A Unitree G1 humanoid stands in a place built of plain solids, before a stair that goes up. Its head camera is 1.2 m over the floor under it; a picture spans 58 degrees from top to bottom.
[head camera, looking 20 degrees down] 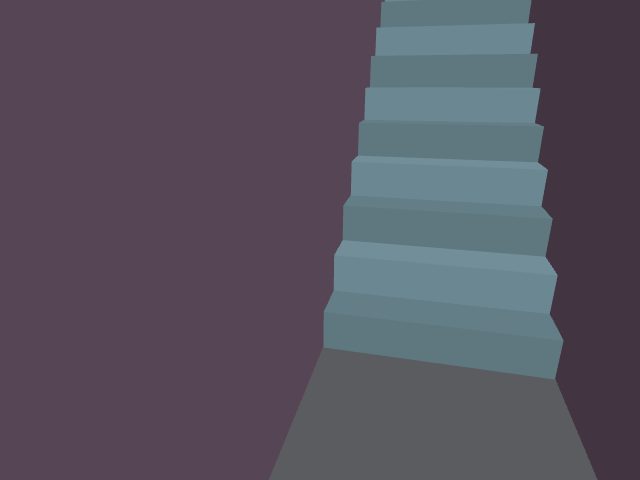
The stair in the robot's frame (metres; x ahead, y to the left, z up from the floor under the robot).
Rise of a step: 0.20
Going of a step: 0.23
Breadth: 1.02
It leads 14 degrees to the right of straight ahead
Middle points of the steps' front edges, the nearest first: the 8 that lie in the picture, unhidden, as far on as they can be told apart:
1.66 -0.51 0.20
1.88 -0.57 0.39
2.11 -0.62 0.59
2.33 -0.67 0.78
2.55 -0.73 0.98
2.77 -0.78 1.17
3.00 -0.84 1.37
3.22 -0.89 1.56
